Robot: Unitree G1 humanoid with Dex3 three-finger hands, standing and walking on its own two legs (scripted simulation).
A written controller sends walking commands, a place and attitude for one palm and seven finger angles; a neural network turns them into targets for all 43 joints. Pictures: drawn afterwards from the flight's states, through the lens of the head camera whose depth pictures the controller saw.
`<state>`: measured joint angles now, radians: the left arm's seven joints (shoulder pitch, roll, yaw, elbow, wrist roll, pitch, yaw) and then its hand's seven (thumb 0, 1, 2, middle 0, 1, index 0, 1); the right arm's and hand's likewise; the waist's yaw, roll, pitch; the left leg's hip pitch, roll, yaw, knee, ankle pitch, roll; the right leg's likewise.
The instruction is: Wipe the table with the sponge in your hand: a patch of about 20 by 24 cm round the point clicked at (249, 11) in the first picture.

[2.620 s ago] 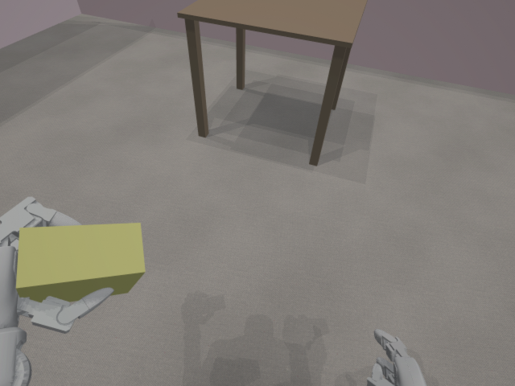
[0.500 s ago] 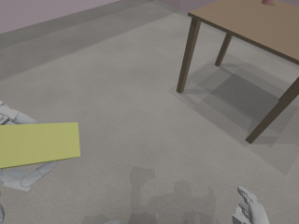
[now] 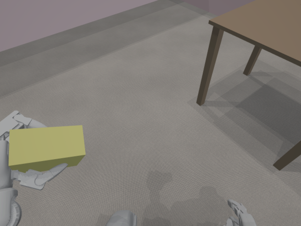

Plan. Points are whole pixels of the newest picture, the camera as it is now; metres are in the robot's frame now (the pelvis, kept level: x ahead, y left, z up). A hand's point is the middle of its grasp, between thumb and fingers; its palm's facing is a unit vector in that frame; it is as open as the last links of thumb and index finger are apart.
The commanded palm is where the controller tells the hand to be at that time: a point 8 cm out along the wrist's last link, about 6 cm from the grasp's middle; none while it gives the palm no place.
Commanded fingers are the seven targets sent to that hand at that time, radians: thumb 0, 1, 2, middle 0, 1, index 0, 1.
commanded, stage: walk to a spot facing it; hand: left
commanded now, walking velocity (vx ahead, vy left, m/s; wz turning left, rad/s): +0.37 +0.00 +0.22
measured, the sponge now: (59, 149) +0.23 +0.20 +0.15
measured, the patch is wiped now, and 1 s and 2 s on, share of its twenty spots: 0.00 0.00 0.00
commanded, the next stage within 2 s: none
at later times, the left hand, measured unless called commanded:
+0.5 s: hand (61, 101) +0.33 +0.22 +0.19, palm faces +0.45 -0.76 -0.47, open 10.1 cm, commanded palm +0.28 +0.27 +0.18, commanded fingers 0.00 0.10 1.30 -1.20 -1.60 -1.20 -1.60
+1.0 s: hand (69, 67) +0.46 +0.26 +0.18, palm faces +0.56 -0.72 -0.41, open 10.1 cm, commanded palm +0.38 +0.28 +0.18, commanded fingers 0.00 0.10 1.30 -1.20 -1.60 -1.20 -1.60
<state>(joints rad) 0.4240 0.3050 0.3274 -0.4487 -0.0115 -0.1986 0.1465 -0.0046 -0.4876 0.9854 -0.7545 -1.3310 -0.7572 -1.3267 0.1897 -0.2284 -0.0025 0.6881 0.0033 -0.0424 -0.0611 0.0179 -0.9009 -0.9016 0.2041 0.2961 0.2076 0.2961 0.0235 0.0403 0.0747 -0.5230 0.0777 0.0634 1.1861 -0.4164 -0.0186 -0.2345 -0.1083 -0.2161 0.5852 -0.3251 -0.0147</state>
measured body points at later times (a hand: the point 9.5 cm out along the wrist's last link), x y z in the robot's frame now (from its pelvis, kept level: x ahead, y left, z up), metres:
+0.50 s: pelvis +0.14 -0.03 +0.00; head +0.17 -0.03 +0.45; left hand +0.30 +0.26 +0.21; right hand +0.32 -0.20 -0.10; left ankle +0.15 +0.12 -0.73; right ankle +0.19 -0.15 -0.72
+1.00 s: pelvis +0.28 -0.03 -0.01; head +0.30 -0.01 +0.44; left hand +0.42 +0.29 +0.20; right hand +0.51 -0.23 -0.08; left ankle +0.32 +0.09 -0.73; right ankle +0.24 -0.15 -0.65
